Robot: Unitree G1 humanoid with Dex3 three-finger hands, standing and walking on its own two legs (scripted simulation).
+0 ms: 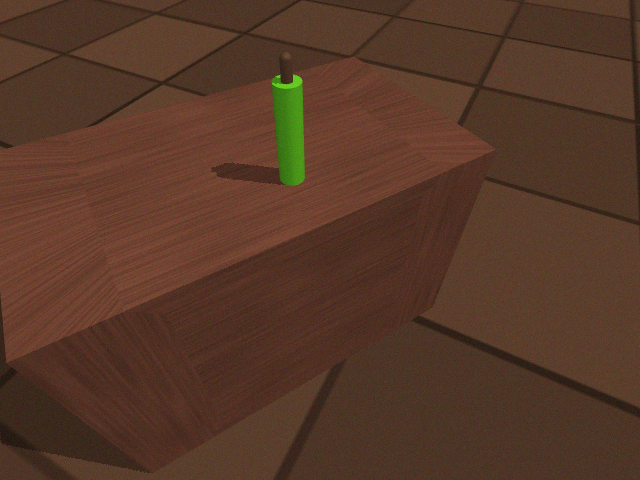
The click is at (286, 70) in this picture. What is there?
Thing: necked bottle
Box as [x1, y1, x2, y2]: [271, 52, 304, 185]
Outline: 283,52 279,57 280,74 274,77 271,81 280,180 285,184 294,185 300,183 304,178 302,81 298,76 292,74 290,54 287,52
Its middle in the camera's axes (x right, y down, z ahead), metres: -0.06 -0.22 +0.77
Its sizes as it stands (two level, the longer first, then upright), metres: 0.055 0.055 0.270
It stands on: a support 0.70 m high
